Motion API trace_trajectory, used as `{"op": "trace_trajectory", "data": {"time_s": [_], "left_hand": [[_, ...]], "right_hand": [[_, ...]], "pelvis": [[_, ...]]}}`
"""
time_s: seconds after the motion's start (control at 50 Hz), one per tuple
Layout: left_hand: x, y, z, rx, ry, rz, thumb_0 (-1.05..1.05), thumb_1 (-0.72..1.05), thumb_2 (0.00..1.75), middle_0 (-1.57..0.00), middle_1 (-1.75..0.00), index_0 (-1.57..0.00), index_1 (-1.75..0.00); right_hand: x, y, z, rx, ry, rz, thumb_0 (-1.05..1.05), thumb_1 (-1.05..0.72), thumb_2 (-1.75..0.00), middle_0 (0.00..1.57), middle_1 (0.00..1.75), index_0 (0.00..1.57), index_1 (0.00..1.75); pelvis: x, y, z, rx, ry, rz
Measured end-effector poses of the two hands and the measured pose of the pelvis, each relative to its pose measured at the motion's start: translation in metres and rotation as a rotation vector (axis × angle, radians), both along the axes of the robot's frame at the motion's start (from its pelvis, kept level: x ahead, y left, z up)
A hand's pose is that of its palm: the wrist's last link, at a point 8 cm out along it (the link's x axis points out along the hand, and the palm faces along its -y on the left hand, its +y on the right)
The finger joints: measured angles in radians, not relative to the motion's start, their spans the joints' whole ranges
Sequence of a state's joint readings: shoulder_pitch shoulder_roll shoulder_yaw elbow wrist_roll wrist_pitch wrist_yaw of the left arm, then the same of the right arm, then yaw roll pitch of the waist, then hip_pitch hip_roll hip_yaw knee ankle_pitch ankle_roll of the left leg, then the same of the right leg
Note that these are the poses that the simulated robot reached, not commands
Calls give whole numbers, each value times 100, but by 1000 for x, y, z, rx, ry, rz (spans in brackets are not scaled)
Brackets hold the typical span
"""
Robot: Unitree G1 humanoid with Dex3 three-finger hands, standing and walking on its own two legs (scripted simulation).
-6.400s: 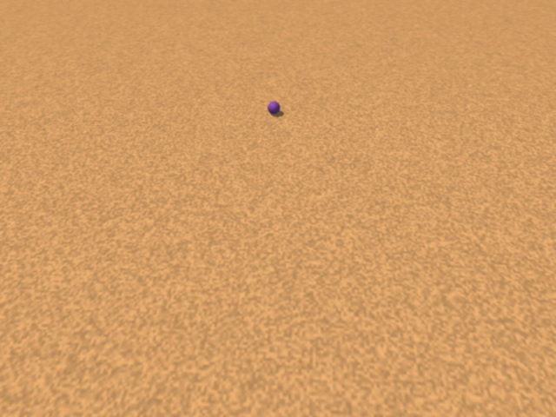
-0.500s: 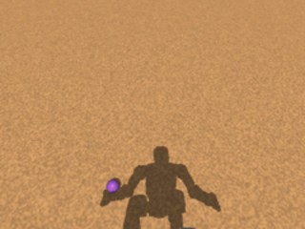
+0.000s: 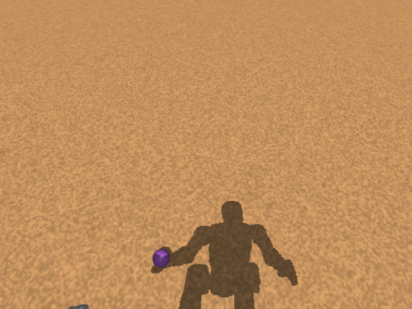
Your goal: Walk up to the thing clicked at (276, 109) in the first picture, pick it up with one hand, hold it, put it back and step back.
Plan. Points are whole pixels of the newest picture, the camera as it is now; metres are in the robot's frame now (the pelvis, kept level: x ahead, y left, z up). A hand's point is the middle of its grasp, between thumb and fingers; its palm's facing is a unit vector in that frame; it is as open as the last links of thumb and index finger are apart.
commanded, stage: walk up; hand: left
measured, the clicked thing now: (161, 257) +0.46 +0.21 -0.73
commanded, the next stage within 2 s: stand in 0.92 s
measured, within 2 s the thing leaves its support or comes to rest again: neither
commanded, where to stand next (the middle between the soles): +0.08 -0.01 m, yaw +1 degrees
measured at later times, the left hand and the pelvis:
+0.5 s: hand out of the picture +0.08 +0.27 -0.15, palm faces +0.05 -0.94 -0.33, open 7.4 cm; pelvis +0.00 +0.01 +0.01, yaw +2 degrees
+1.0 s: hand out of the picture +0.08 +0.26 -0.14, palm faces +0.04 -0.94 -0.33, open 7.4 cm; pelvis +0.00 +0.00 +0.01, yaw +2 degrees
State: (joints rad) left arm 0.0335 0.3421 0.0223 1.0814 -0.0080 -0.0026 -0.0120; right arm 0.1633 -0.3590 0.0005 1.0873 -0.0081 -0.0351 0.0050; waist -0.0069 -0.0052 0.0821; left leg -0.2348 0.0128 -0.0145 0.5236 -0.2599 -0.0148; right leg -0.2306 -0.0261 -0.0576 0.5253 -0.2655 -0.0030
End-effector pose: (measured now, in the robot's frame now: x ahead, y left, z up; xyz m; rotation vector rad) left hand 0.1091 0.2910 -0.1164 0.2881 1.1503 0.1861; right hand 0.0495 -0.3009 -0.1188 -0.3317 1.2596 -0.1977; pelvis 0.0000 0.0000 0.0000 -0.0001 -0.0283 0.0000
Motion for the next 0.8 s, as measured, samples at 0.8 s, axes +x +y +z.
{"op": "trace_trajectory", "data": {"time_s": [0.8], "left_hand": [[-44, 15, 5, 6, 81, 83, 1, 91, 90, -21, -30, -20, -30]], "right_hand": [[37, 18, 6, 25, -9, 53, 1, -90, -90, 20, 30, 20, 30]], "pelvis": [[1, 6, 10, -9, -2, 46]]}}
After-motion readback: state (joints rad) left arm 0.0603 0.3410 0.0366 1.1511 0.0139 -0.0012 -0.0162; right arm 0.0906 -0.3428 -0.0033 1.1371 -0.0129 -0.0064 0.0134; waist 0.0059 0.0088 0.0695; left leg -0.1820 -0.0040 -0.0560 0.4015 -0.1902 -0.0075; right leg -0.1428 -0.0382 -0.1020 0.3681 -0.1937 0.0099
